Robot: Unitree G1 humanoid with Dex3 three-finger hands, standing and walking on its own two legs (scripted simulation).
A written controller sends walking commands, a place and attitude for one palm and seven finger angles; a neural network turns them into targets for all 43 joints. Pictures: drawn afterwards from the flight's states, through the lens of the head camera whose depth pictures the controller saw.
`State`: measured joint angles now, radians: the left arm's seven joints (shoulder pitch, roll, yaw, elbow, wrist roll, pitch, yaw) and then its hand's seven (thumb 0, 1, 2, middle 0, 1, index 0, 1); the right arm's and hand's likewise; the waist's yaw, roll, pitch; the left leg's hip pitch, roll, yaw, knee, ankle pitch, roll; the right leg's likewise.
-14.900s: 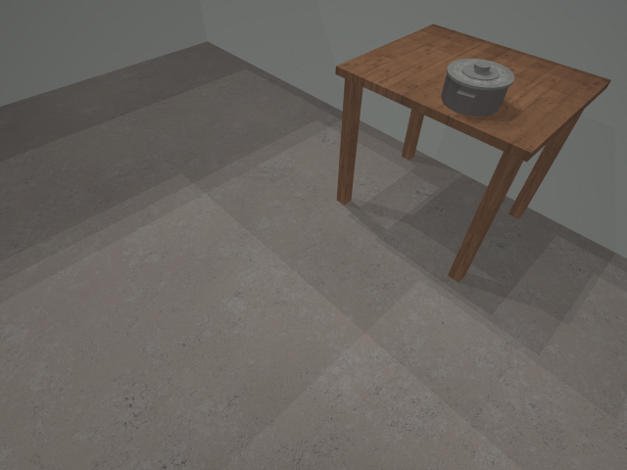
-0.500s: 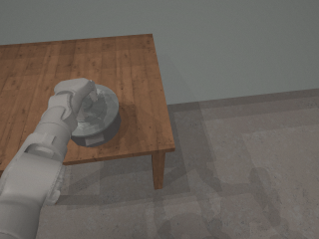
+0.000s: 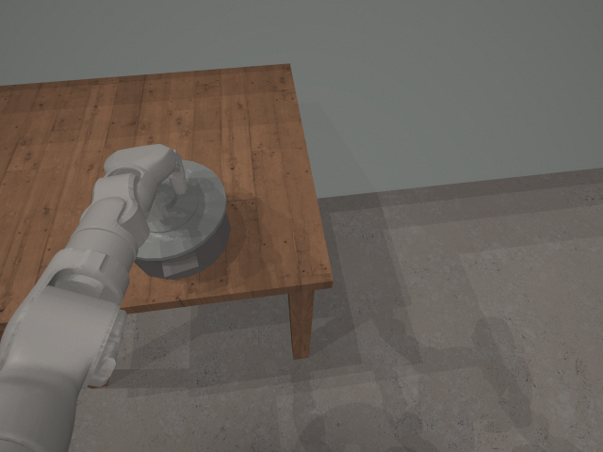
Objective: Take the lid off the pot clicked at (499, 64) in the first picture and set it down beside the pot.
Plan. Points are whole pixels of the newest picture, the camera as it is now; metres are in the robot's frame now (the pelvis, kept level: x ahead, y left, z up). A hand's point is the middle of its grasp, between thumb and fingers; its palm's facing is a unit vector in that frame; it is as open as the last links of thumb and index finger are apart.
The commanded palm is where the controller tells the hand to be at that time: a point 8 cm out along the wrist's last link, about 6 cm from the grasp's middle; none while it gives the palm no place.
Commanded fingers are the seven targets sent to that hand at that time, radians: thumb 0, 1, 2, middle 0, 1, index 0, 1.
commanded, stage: close the fingers and squeeze the knob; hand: left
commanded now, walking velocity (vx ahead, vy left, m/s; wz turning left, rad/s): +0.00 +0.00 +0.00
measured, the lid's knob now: (161, 197) +0.49 +0.19 +0.00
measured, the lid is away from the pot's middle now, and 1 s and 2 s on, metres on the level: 0.00 0.00 0.02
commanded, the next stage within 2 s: lift the lid straight up in 0.66 s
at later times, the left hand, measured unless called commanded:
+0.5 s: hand (153, 201) +0.46 +0.19 +0.03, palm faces -0.42 -0.09 -0.90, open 7.3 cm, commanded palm +0.47 +0.19 +0.09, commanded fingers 0.00 0.69 0.65 -0.80 -1.09 -0.80 -1.08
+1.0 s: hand (154, 202) +0.46 +0.19 +0.03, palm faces -0.43 -0.07 -0.90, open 7.3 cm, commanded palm +0.47 +0.18 +0.11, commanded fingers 0.00 0.82 0.71 -0.83 -1.11 -0.82 -1.12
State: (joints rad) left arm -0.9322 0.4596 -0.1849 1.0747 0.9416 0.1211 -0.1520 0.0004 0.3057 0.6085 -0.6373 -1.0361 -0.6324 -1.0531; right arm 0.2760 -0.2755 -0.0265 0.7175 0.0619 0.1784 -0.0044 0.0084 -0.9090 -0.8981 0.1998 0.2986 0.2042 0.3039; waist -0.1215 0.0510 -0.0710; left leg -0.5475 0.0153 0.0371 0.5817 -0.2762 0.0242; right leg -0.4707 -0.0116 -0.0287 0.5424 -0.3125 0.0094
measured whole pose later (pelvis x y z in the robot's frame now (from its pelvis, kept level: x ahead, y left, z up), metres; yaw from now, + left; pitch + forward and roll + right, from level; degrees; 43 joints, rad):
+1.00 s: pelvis +0.00 +0.00 +0.00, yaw +0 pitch +13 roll -1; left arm -0.89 0.46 -0.19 1.02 0.93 0.12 -0.16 -0.01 0.39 0.49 -0.62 -1.01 -0.61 -1.02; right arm 0.28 -0.28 -0.03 0.72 0.06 0.17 -0.01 0.01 -0.91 -0.90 0.20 0.30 0.20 0.30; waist -0.12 0.06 -0.06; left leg -0.52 0.01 0.03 0.56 -0.27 0.02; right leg -0.44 -0.01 -0.03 0.53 -0.31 0.01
